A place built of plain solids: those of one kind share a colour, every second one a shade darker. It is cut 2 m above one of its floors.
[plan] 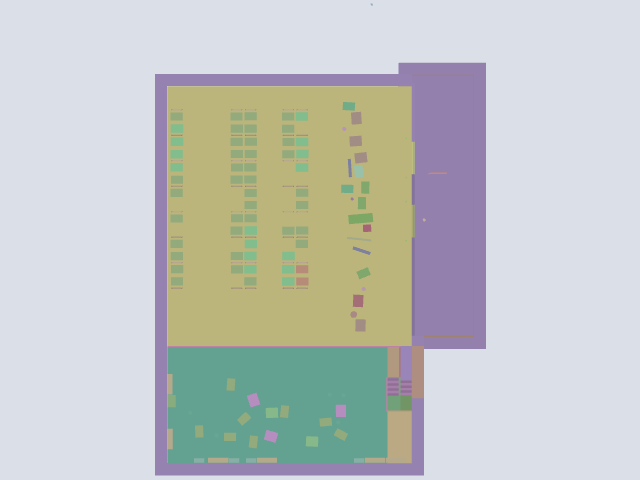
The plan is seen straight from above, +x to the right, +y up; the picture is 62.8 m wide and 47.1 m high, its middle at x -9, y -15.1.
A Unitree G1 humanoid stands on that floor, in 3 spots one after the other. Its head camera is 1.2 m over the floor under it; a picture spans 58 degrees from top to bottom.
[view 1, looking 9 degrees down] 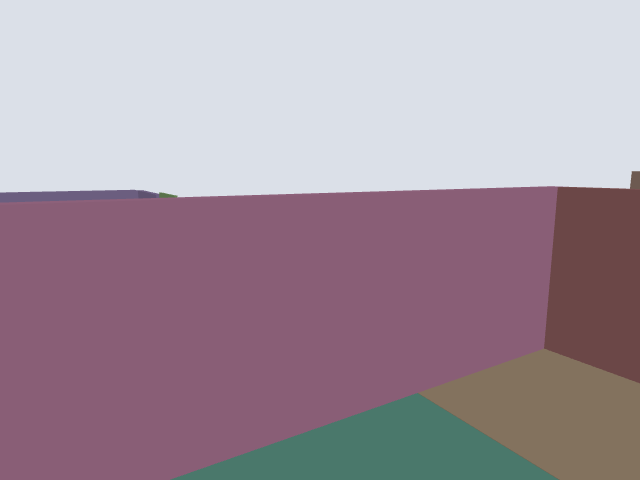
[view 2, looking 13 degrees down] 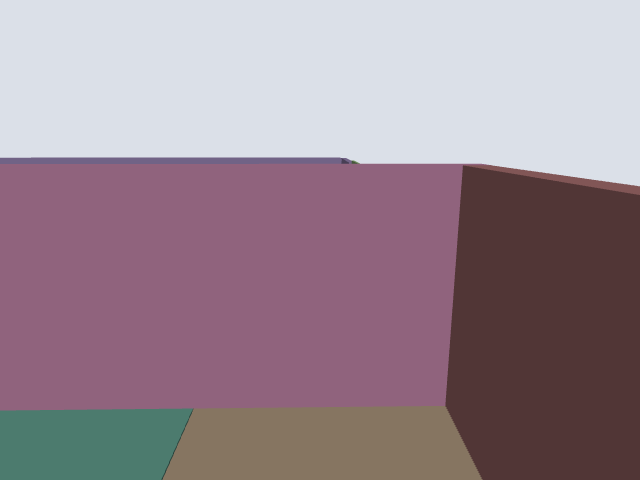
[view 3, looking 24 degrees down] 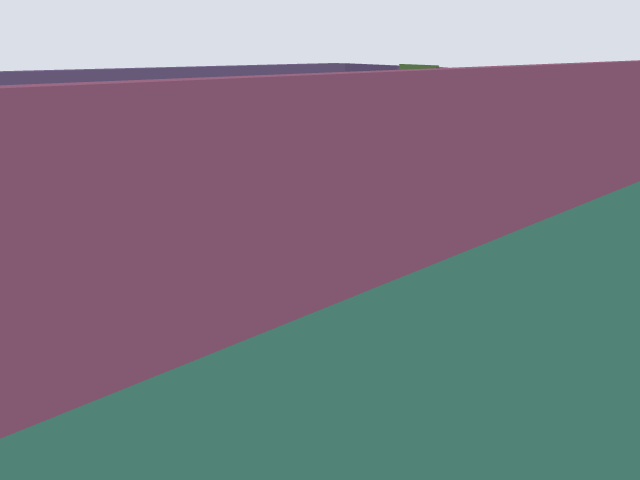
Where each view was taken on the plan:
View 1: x -3.98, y -27.24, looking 59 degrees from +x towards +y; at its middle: rail_loft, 1.91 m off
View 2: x -1.83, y -27.39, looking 89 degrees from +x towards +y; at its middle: rail_loft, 1.81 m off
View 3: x -22.00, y -27.10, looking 54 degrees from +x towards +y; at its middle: rail_loft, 2.00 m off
